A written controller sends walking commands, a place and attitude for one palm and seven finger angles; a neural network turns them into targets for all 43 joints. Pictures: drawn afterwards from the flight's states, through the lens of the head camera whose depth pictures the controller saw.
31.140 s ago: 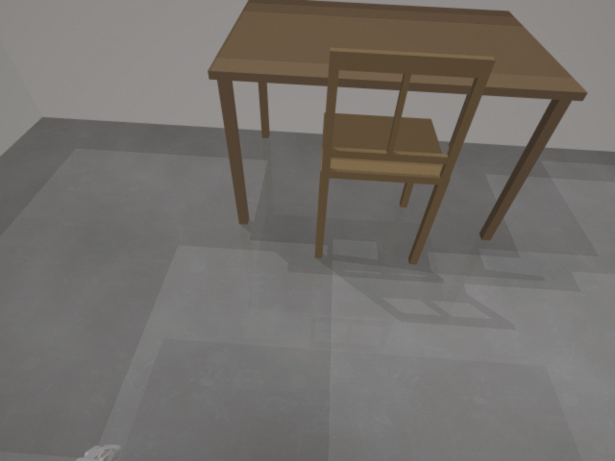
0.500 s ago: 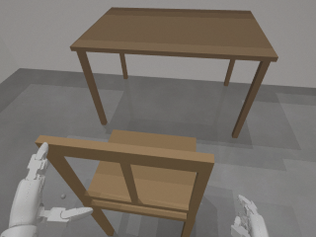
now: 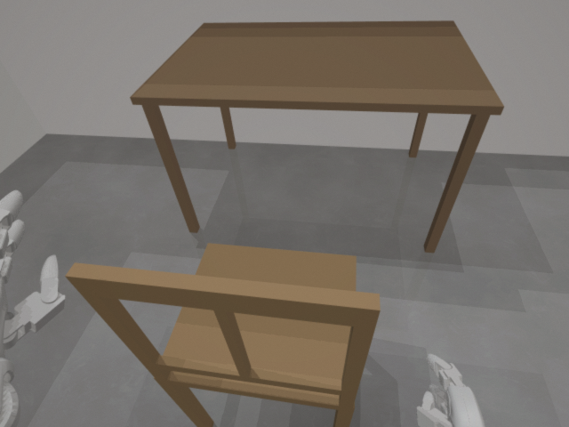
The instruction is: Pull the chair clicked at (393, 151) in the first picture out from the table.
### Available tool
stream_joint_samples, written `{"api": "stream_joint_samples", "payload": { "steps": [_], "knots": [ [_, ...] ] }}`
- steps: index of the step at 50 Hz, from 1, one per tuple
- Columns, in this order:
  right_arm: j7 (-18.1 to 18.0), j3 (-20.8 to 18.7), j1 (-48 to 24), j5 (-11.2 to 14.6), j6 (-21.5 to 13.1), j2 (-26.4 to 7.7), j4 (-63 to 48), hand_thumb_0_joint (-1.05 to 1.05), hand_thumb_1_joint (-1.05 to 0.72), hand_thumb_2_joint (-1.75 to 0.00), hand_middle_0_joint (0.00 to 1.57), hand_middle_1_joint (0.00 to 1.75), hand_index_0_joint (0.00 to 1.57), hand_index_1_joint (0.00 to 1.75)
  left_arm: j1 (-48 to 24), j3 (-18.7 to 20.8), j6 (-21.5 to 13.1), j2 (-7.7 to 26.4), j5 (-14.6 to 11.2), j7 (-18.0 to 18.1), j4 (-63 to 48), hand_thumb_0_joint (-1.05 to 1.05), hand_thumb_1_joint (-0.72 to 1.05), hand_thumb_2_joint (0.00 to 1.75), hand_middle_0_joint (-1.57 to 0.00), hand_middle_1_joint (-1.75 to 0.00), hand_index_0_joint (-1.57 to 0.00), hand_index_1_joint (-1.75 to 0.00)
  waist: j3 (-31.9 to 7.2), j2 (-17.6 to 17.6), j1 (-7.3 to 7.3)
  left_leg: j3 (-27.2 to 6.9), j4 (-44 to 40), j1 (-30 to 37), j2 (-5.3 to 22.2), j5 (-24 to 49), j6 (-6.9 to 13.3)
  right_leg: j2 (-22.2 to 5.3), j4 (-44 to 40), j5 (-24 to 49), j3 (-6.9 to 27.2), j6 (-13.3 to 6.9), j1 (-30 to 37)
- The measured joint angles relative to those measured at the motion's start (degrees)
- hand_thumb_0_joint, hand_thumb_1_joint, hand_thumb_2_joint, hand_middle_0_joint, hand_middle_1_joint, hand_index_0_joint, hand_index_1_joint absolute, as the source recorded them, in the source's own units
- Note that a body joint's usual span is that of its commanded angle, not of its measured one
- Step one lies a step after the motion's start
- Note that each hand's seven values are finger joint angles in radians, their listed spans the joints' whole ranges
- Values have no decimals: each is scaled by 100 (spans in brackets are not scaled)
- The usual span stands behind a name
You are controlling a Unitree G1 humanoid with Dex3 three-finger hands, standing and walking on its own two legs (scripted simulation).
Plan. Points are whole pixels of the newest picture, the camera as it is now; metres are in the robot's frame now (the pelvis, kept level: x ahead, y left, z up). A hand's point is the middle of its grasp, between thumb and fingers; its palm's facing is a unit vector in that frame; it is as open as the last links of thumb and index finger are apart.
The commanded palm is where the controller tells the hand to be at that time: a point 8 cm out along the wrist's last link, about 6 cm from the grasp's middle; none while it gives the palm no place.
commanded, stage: draw the hand back to the body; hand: left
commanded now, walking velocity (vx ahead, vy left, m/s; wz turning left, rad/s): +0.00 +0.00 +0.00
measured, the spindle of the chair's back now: (235, 343) +0.27 +0.13 -0.09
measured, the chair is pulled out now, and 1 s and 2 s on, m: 0.64 0.64 0.64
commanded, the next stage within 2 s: step back with the hand held close in 0.30 s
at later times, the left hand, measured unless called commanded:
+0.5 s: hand (56, 299) +0.19 +0.27 +0.17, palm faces +0.48 -0.76 -0.43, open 7.4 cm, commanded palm +0.13 +0.30 +0.18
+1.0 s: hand (18, 368) +0.12 +0.27 +0.16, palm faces +0.44 -0.76 -0.48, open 7.4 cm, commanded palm +0.07 +0.30 +0.18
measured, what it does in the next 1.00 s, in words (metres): shifts its weight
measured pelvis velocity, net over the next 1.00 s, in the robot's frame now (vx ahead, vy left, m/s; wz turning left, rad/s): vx -0.07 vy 0.01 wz -0.02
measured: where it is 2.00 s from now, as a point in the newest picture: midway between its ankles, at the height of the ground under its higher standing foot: outside the picture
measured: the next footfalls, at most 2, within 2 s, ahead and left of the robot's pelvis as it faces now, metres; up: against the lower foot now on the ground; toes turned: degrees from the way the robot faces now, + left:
right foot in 1.92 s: -0.21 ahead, -0.16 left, +0.00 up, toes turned -1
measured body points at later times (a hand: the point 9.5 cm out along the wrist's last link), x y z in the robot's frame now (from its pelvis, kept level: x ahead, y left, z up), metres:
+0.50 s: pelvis -0.01 +0.00 +0.00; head -0.01 -0.02 +0.45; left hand +0.16 +0.31 +0.19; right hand +0.18 -0.22 -0.09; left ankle -0.05 +0.13 -0.74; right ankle -0.01 -0.13 -0.74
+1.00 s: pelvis -0.07 +0.01 +0.00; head -0.07 +0.00 +0.44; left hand +0.09 +0.31 +0.18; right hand +0.10 -0.23 -0.09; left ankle -0.05 +0.13 -0.74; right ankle -0.01 -0.13 -0.74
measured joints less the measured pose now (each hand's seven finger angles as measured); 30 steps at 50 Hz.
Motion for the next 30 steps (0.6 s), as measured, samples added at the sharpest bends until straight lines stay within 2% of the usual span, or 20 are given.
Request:
{"api": "stream_joint_samples", "payload": {
  "steps": [7, 11, 17, 24, 27, 30],
  "knots": [
    [41, -66, -31, -9, 89, -20, 7, 2, -90, -90, 20, 30, 20, 30, 54, -166, 49, -200, -8, -87, 207, 1, 85, 88, -20, -29, -20, -30, 99, -47, -41, 34, -94, 2, 16, 65, -7, 21, -68, 63, 31, -12, -26],
    [24, -79, 43, -21, 23, -26, 31, 2, -90, -90, 20, 30, 20, 30, 242, -273, 90, -169, 11, -101, -5, 2, 88, 89, -20, -30, -21, -30, 89, -88, -28, 34, -108, 33, 31, 64, -16, 36, -102, 73, 28, -19, 15],
    [-9, -72, 35, -2, -7, -19, 70, 2, -90, -90, 20, 30, 20, 30, 155, -141, 24, -72, 23, -36, -85, 2, 89, 90, -21, -30, -21, -31, 67, -57, -1, 26, -90, 85, 29, 53, -13, 34, -111, 75, 20, -15, 82],
    [47, -32, -61, 14, 96, 16, -57, 2, -90, -90, 20, 30, 20, 30, -67, -8, -77, -125, -21, -104, 138, 2, 89, 90, -21, -30, -21, -31, 100, -44, -15, 43, -44, -41, 35, 89, 4, 42, -123, 144, 39, -7, -25],
    [81, -33, -180, -10, 194, 18, -161, 2, -90, -90, 20, 30, 20, 30, -106, 188, -306, -30, -9, -113, 95, 2, 89, 90, -21, -30, -21, -31, 220, -106, -100, 87, -35, -226, 39, 152, 11, 50, -167, 263, 86, -2, -208],
    [106, -81, -265, -30, 330, -2, -265, 2, -90, -90, 20, 30, 21, 30, 78, 221, -414, 31, 11, -119, -28, 2, 90, 90, -21, -30, -21, -31, 327, -179, -230, 158, -118, -361, -16, 272, 49, 2, -196, 377, 161, 33, -391]
  ]
}}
